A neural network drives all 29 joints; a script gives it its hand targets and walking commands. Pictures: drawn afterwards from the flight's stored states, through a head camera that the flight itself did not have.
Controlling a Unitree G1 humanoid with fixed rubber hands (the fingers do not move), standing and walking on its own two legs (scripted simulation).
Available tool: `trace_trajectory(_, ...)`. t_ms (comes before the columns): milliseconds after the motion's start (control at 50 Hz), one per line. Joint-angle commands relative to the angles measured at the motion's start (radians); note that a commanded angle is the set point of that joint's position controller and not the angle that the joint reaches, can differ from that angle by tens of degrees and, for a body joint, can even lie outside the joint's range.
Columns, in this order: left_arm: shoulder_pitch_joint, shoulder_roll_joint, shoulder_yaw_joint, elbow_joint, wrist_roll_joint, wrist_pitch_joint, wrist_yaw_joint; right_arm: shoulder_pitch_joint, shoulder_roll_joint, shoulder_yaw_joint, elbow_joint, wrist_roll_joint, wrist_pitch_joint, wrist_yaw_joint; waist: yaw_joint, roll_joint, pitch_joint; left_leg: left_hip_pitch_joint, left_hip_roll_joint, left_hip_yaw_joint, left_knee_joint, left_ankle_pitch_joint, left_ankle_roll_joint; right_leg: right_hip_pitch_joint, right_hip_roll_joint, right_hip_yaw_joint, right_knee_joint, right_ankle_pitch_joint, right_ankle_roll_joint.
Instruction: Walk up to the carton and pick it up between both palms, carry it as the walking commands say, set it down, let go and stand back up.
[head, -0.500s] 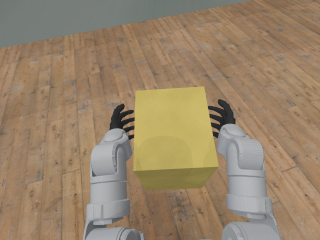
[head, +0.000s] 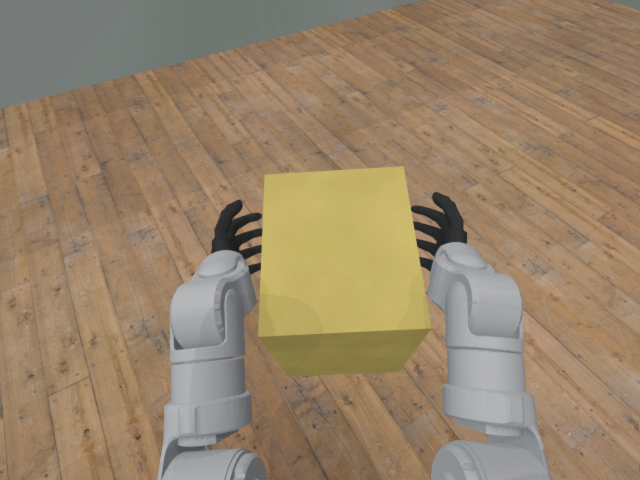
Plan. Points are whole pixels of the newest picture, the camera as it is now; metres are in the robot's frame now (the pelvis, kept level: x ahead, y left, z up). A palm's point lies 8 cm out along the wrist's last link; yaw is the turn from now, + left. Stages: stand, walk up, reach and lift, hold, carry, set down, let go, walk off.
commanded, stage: carry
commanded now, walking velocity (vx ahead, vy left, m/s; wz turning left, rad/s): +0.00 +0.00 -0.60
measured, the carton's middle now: (339, 283) +0.35 +0.01 +0.04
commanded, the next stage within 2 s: none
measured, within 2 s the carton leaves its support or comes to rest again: neither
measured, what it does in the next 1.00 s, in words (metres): walks backwards, turning right: right foot, then left foot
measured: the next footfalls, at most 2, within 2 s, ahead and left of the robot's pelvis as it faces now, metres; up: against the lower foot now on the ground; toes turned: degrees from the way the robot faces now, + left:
right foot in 0.02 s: +0.03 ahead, -0.13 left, +0.00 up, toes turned -9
left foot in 0.42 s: +0.00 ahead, +0.08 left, +0.00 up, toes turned -6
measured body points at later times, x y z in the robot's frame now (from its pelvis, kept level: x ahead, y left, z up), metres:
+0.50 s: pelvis -0.08 -0.01 +0.00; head -0.05 +0.00 +0.45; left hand +0.28 +0.04 +0.08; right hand +0.23 -0.22 +0.10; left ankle -0.04 +0.08 -0.73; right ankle -0.06 -0.12 -0.68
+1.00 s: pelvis -0.17 -0.04 +0.00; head -0.15 -0.06 +0.45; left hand +0.19 -0.15 +0.10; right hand +0.04 -0.36 +0.09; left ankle -0.09 +0.06 -0.68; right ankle -0.17 -0.15 -0.73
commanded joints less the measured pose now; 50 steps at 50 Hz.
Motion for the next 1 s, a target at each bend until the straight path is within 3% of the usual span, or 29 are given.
trace_trajectory(0, -0.429, -0.783, -0.551, 0.024, -0.179, 0.013, -0.033, -0.335, 0.682, 0.519, 0.040, 0.171, 0.032, 0.032, -0.044, 0.158, -0.305, 0.238, 0.134, -0.091, -0.015, 0.321, -0.015, 0.097, 0.005, -0.003, -0.314, 0.212, -0.026)
trace_trajectory(20, -0.399, -0.774, -0.534, 0.038, -0.172, 0.013, -0.035, -0.355, 0.681, 0.532, 0.040, 0.179, 0.033, 0.034, -0.029, 0.028, -0.298, 0.049, 0.092, -0.083, 0.133, 0.145, -0.059, 0.249, -0.098, 0.151, -0.334, 0.358, -0.056)
trace_trajectory(40, -0.394, -0.780, -0.521, 0.042, -0.161, -0.005, -0.030, -0.392, 0.709, 0.595, -0.023, 0.213, 0.036, 0.046, -0.018, -0.332, -0.294, -0.238, -0.060, -0.041, 0.288, -0.331, -0.118, 0.361, -0.295, 0.467, -0.264, 0.889, -0.185)
trace_trajectory(60, -0.459, -0.796, -0.546, -0.007, -0.179, -0.020, -0.035, -0.457, 0.746, 0.614, -0.019, 0.233, 0.021, 0.051, -0.027, -0.284, -0.278, -0.292, -0.076, -0.133, 0.404, -0.418, -0.124, 0.366, -0.305, 0.449, -0.222, 1.094, -0.238)
trace_trajectory(80, -0.510, -0.801, -0.541, -0.029, -0.186, -0.032, -0.041, -0.514, 0.773, 0.630, -0.021, 0.253, 0.010, 0.054, -0.032, -0.204, -0.300, -0.281, -0.082, -0.176, 0.452, -0.378, -0.116, 0.360, -0.290, 0.393, -0.230, 1.001, -0.233)
trace_trajectory(100, -0.489, -0.805, -0.525, -0.024, -0.166, -0.040, -0.041, -0.551, 0.789, 0.655, -0.042, 0.271, 0.002, 0.056, -0.032, -0.164, -0.313, -0.277, -0.086, -0.189, 0.480, -0.311, -0.109, 0.345, -0.256, 0.338, -0.233, 0.874, -0.217)
trace_trajectory(160, -0.463, -0.821, -0.498, -0.014, -0.142, -0.055, -0.041, -0.590, 0.820, 0.690, -0.079, 0.306, -0.009, 0.059, -0.032, -0.173, -0.343, -0.267, -0.096, -0.192, 0.473, -0.181, -0.104, 0.333, -0.201, 0.291, -0.227, 0.684, -0.204)
trace_trajectory(280, -0.413, -0.779, -0.522, -0.028, -0.121, -0.037, -0.033, -0.505, 0.788, 0.659, -0.030, 0.277, 0.012, 0.053, -0.017, -0.177, -0.365, -0.162, -0.164, -0.181, 0.250, -0.187, -0.082, 0.297, -0.209, 0.397, -0.243, 0.682, -0.235)
trace_trajectory(320, -0.431, -0.780, -0.537, -0.047, -0.131, -0.032, -0.035, -0.483, 0.784, 0.639, -0.016, 0.263, 0.018, 0.053, -0.014, -0.182, -0.367, -0.088, -0.194, -0.177, 0.145, -0.184, -0.072, 0.268, -0.194, 0.420, -0.251, 0.656, -0.223)
trace_trajectory(360, -0.472, -0.784, -0.556, -0.063, -0.150, -0.029, -0.036, -0.471, 0.782, 0.617, -0.005, 0.249, 0.020, 0.052, -0.025, -0.175, -0.378, 0.061, -0.210, -0.152, -0.049, -0.124, -0.062, 0.205, -0.153, 0.404, -0.225, 0.631, -0.177)
trace_trajectory(380, -0.486, -0.787, -0.566, -0.063, -0.159, -0.026, -0.036, -0.454, 0.784, 0.606, 0.003, 0.241, 0.022, 0.051, -0.038, -0.161, -0.398, 0.218, -0.184, -0.153, -0.181, -0.048, -0.050, 0.115, -0.126, 0.372, -0.194, 0.586, -0.131)
trace_trajectory(400, -0.478, -0.785, -0.576, -0.052, -0.160, -0.019, -0.038, -0.423, 0.777, 0.587, 0.018, 0.228, 0.024, 0.050, -0.048, -0.067, -0.397, 0.373, -0.072, -0.252, -0.263, -0.007, -0.017, -0.029, -0.078, 0.327, -0.107, 0.464, -0.087)
trace_trajectory(420, -0.488, -0.796, -0.592, -0.057, -0.162, -0.015, -0.043, -0.423, 0.741, 0.561, 0.027, 0.207, 0.019, 0.050, -0.047, 0.249, -0.373, 0.435, 0.224, -0.513, -0.276, 0.243, 0.077, -0.240, 0.030, 0.161, 0.079, 0.143, -0.018)
trace_trajectory(440, -0.586, -0.789, -0.611, -0.087, -0.184, -0.019, -0.041, -0.466, 0.737, 0.557, 0.013, 0.209, 0.013, 0.048, -0.049, 0.306, -0.342, 0.381, 0.334, -0.564, -0.274, 0.469, 0.178, -0.306, 0.044, 0.078, 0.312, -0.180, -0.007)
trace_trajectory(460, -0.562, -0.795, -0.612, -0.085, -0.193, -0.014, -0.041, -0.409, 0.734, 0.548, 0.004, 0.200, 0.018, 0.048, -0.048, 0.191, -0.328, 0.332, 0.304, -0.489, -0.258, 0.545, 0.182, -0.262, 0.001, 0.104, 0.448, -0.168, -0.005)
trace_trajectory(480, -0.606, -0.804, -0.621, -0.086, -0.213, -0.019, -0.044, -0.424, 0.734, 0.538, 0.013, 0.190, 0.013, 0.046, -0.049, 0.114, -0.310, 0.297, 0.248, -0.389, -0.254, 0.487, 0.159, -0.238, -0.014, 0.111, 0.487, -0.120, -0.002)
trace_trajectory(500, -0.628, -0.820, -0.635, -0.090, -0.227, -0.022, -0.047, -0.431, 0.734, 0.524, 0.014, 0.179, 0.006, 0.043, -0.046, 0.110, -0.283, 0.284, 0.181, -0.299, -0.252, 0.436, 0.123, -0.236, -0.020, 0.103, 0.463, -0.065, -0.002)
trace_trajectory(540, -0.622, -0.824, -0.640, -0.064, -0.226, -0.017, -0.046, -0.454, 0.714, 0.513, -0.003, 0.169, 0.000, 0.037, -0.040, 0.168, -0.270, 0.300, 0.119, -0.212, -0.226, 0.398, 0.078, -0.212, 0.003, 0.049, 0.354, -0.038, 0.011)
trace_trajectory(660, -0.479, -0.802, -0.585, 0.009, -0.185, 0.020, -0.031, -0.343, 0.690, 0.505, 0.022, 0.159, 0.040, 0.031, -0.062, 0.255, -0.301, 0.324, 0.154, -0.149, -0.126, 0.462, 0.060, -0.077, 0.039, -0.043, 0.011, -0.041, 0.015)
trace_trajectory(700, -0.446, -0.800, -0.567, 0.022, -0.182, 0.029, -0.034, -0.338, 0.693, 0.513, 0.027, 0.167, 0.050, 0.033, -0.046, 0.227, -0.303, 0.296, 0.147, -0.097, -0.050, 0.400, 0.003, 0.026, 0.033, -0.047, -0.244, 0.137, 0.002)
trace_trajectory(720, -0.415, -0.799, -0.554, 0.030, -0.177, 0.035, -0.037, -0.310, 0.695, 0.518, 0.038, 0.169, 0.052, 0.035, -0.043, 0.157, -0.294, 0.217, 0.119, -0.079, 0.031, 0.321, -0.038, 0.120, 0.000, 0.017, -0.326, 0.215, -0.017)
trace_trajectory(740, -0.417, -0.786, -0.539, 0.049, -0.173, 0.031, -0.038, -0.355, 0.691, 0.536, 0.040, 0.176, 0.052, 0.036, -0.028, -0.019, -0.296, -0.024, 0.068, -0.074, 0.171, 0.075, -0.087, 0.293, -0.117, 0.208, -0.307, 0.435, -0.058)
trace_trajectory(760, -0.378, -0.811, -0.529, 0.027, -0.165, 0.006, -0.035, -0.388, 0.743, 0.615, -0.056, 0.227, 0.049, 0.052, -0.016, -0.376, -0.289, -0.266, -0.064, -0.058, 0.319, -0.386, -0.132, 0.363, -0.282, 0.480, -0.257, 0.907, -0.187)
trace_trajectory(780, -0.448, -0.820, -0.553, -0.021, -0.179, -0.007, -0.038, -0.447, 0.779, 0.625, -0.036, 0.243, 0.036, 0.057, -0.026, -0.290, -0.295, -0.295, -0.069, -0.144, 0.426, -0.428, -0.129, 0.382, -0.289, 0.442, -0.215, 1.077, -0.224)
trace_trajectory(800, -0.497, -0.821, -0.542, -0.028, -0.179, -0.022, -0.043, -0.517, 0.794, 0.641, -0.038, 0.261, 0.022, 0.059, -0.030, -0.198, -0.310, -0.285, -0.077, -0.181, 0.466, -0.385, -0.120, 0.364, -0.278, 0.397, -0.231, 0.955, -0.220)
trace_trajectory(820, -0.471, -0.821, -0.520, -0.017, -0.154, -0.031, -0.042, -0.561, 0.808, 0.674, -0.059, 0.283, 0.014, 0.063, -0.030, -0.168, -0.318, -0.283, -0.080, -0.194, 0.488, -0.319, -0.113, 0.343, -0.249, 0.358, -0.247, 0.779, -0.206)
trace_trajectory(840, -0.461, -0.833, -0.504, -0.005, -0.140, -0.037, -0.040, -0.598, 0.824, 0.697, -0.081, 0.306, 0.007, 0.066, -0.031, -0.182, -0.321, -0.293, -0.080, -0.205, 0.499, -0.260, -0.107, 0.340, -0.231, 0.345, -0.255, 0.667, -0.200)
trace_trajectory(880, -0.460, -0.833, -0.492, -0.010, -0.128, -0.048, -0.038, -0.614, 0.831, 0.710, -0.097, 0.320, 0.000, 0.066, -0.030, -0.180, -0.337, -0.265, -0.093, -0.195, 0.463, -0.192, -0.110, 0.318, -0.196, 0.314, -0.256, 0.568, -0.194)
trace_trajectory(980, -0.418, -0.786, -0.511, -0.012, -0.109, -0.035, -0.029, -0.525, 0.798, 0.672, -0.034, 0.280, 0.013, 0.053, -0.016, -0.180, -0.368, -0.182, -0.155, -0.181, 0.273, -0.189, -0.090, 0.300, -0.203, 0.401, -0.265, 0.588, -0.224)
